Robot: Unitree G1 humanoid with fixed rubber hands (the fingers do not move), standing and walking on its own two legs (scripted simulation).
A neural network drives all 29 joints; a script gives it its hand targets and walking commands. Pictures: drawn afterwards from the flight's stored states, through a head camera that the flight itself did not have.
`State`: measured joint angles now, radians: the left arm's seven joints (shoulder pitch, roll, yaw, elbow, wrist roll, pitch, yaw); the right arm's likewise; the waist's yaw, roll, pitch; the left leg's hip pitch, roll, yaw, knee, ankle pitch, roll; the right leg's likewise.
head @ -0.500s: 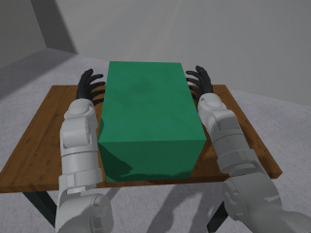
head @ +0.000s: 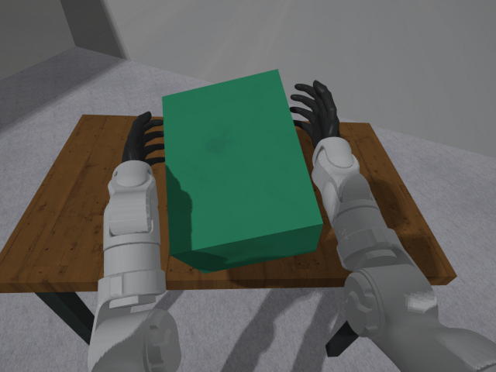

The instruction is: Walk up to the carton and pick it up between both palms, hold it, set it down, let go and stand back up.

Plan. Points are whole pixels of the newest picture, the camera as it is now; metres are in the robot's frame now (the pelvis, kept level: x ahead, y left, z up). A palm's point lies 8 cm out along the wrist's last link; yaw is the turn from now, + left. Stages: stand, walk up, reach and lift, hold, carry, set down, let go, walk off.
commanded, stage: set down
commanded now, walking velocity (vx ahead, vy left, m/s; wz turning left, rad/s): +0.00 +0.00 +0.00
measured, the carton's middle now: (239, 175) +0.40 +0.00 +0.11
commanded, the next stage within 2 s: none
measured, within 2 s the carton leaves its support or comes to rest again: neither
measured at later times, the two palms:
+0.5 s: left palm (131, 158) +0.38 +0.17 +0.16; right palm (310, 145) +0.42 -0.12 +0.16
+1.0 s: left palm (133, 167) +0.38 +0.17 +0.14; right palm (303, 147) +0.43 -0.12 +0.14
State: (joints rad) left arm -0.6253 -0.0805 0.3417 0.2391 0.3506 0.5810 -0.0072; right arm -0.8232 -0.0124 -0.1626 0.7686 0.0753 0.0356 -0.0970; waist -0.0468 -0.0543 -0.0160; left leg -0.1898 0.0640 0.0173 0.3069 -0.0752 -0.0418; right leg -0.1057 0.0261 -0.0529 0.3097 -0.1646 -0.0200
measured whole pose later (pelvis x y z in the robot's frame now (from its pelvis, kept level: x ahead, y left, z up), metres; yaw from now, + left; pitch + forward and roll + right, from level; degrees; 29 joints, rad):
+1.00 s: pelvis +0.02 +0.00 +0.00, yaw +0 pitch -1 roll +0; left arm -0.63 -0.13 0.34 0.35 0.35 0.44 0.15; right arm -0.86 -0.02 -0.31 1.01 -0.01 -0.07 0.00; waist 0.04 -0.01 0.00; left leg -0.19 0.06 0.02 0.31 -0.10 -0.05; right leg -0.10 0.03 -0.05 0.30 -0.18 -0.03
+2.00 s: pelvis +0.03 -0.01 +0.00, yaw +0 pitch +0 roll +0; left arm -0.63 -0.15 0.36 0.40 0.35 0.38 0.17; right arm -0.93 -0.03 -0.49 1.13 -0.20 -0.07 0.10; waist 0.09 0.02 -0.01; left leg -0.19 0.07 0.02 0.30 -0.11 -0.06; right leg -0.11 0.03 -0.05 0.30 -0.20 -0.04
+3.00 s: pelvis +0.04 -0.01 +0.00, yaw +0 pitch +2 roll +0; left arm -0.63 -0.18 0.40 0.41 0.38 0.37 0.15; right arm -0.92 -0.03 -0.53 1.13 -0.26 -0.06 0.13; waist 0.10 0.02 -0.03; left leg -0.20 0.07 0.02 0.29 -0.12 -0.05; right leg -0.11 0.03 -0.05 0.29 -0.21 -0.04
